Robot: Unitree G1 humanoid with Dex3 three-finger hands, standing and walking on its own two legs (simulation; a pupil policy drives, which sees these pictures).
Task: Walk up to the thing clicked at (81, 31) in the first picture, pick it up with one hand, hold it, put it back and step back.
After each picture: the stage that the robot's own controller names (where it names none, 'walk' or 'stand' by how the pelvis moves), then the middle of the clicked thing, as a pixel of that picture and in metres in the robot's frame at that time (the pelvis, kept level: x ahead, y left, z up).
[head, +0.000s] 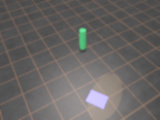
stand; (82, 39) +1.35 +0.00 -0.65
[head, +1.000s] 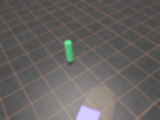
walk; (69, 51) +1.21 +0.21 -0.64
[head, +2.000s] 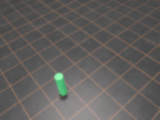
walk; (61, 84) +0.76 +0.26 -0.65
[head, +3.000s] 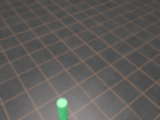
stand; (62, 110) +0.54 +0.15 -0.63
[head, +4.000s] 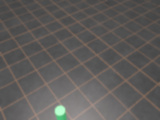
stand; (61, 117) +0.48 +0.16 -0.65
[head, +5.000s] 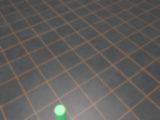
stand; (61, 116) +0.46 +0.16 -0.64
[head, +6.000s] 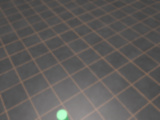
stand; out of the picture +0.46 +0.18 -0.66
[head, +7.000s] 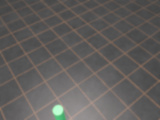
walk; (60, 116) +0.45 +0.19 -0.66
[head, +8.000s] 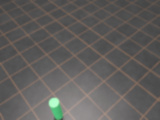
stand; (56, 109) +0.51 +0.22 -0.64
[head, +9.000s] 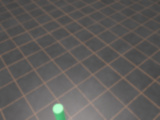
stand; (59, 115) +0.50 +0.19 -0.66
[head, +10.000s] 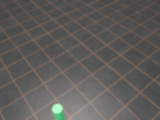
stand; (59, 115) +0.50 +0.19 -0.66
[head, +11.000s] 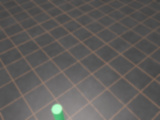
stand; (58, 115) +0.49 +0.19 -0.66
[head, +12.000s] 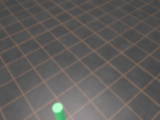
go down; (59, 114) +0.49 +0.19 -0.66
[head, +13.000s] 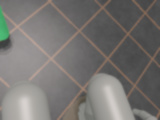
go down; out of the picture +0.56 +0.27 -0.24
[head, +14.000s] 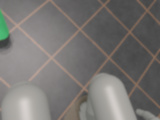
close in; out of the picture +0.55 +0.28 -0.24
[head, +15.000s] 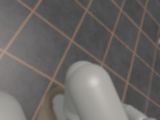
close in; out of the picture +0.52 +0.34 -0.17
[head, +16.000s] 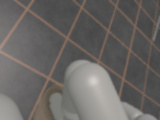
lift; out of the picture +0.51 +0.33 -0.16
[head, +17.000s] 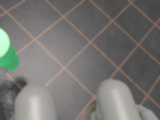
lift; (2, 54) +0.38 +0.26 -0.04
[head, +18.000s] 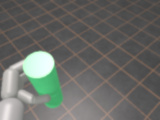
hold; (47, 85) +0.32 +0.12 +0.08
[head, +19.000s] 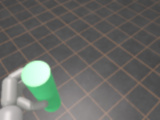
hold; (45, 91) +0.31 +0.14 +0.04
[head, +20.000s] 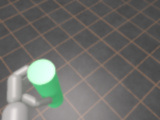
crouch; (49, 88) +0.33 +0.12 -0.01
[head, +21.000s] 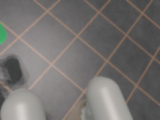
crouch; out of the picture +0.51 +0.23 -0.04
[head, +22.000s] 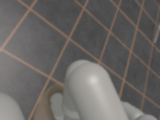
lower; out of the picture +0.47 +0.30 -0.17
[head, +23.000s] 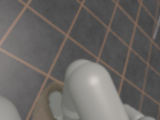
lower; out of the picture +0.48 +0.31 -0.17
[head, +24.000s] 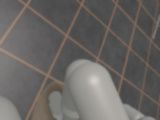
lower; out of the picture +0.48 +0.31 -0.17
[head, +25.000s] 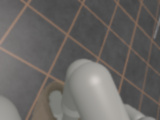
lower; out of the picture +0.48 +0.31 -0.17
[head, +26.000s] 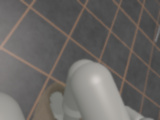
loosen; out of the picture +0.48 +0.29 -0.18
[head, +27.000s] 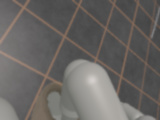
withdraw; out of the picture +0.48 +0.29 -0.18
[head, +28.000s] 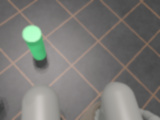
walk; (36, 45) +0.51 +0.21 -0.29
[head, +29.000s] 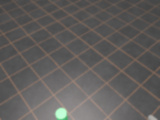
stand; out of the picture +0.44 +0.14 -0.59
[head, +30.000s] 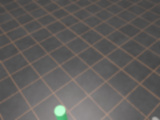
stand; (62, 117) +0.46 +0.16 -0.60
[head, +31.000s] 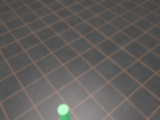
stand; (64, 116) +0.46 +0.15 -0.62
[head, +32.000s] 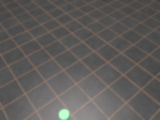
walk; out of the picture +0.46 +0.15 -0.66
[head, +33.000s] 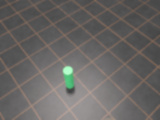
walk; (69, 78) +0.65 +0.11 -0.63
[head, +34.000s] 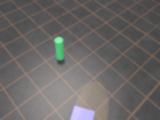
walk; (59, 49) +0.98 +0.18 -0.64
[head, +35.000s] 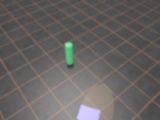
stand; (69, 53) +1.11 +0.15 -0.65
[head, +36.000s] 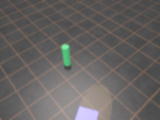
stand; (66, 55) +1.10 +0.17 -0.66
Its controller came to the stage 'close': yes
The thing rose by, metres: 0.67
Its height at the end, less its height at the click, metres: +0.00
